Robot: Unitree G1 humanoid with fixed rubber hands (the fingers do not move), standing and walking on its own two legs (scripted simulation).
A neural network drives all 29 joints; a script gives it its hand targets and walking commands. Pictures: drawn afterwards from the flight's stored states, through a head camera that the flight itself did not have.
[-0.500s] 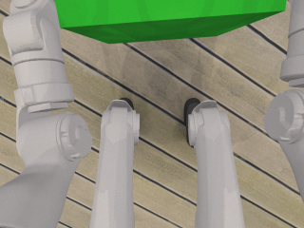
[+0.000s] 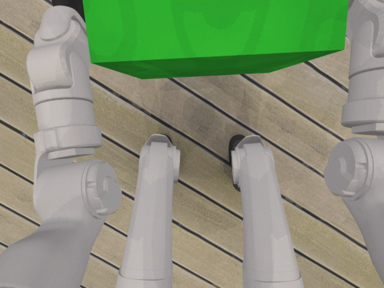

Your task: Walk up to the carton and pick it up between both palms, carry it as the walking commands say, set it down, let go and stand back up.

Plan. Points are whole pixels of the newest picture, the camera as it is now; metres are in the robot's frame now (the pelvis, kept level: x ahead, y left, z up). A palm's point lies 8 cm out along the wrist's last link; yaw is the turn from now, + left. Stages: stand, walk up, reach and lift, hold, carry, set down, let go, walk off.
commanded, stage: reach and lift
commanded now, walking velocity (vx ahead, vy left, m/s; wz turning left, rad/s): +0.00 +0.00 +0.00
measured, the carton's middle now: (206, 1) +0.56 +0.01 -0.16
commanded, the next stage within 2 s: none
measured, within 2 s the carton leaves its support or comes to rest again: neither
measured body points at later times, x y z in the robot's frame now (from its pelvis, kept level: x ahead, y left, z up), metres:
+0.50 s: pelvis +0.01 +0.00 +0.06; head +0.32 +0.01 +0.37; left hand +0.51 +0.20 -0.04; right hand +0.54 -0.19 -0.02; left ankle +0.15 +0.15 -0.53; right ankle +0.15 -0.14 -0.53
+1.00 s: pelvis +0.02 +0.00 +0.12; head +0.29 +0.00 +0.47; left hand +0.49 +0.20 +0.04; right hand +0.52 -0.19 +0.05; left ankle +0.15 +0.15 -0.53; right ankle +0.15 -0.14 -0.53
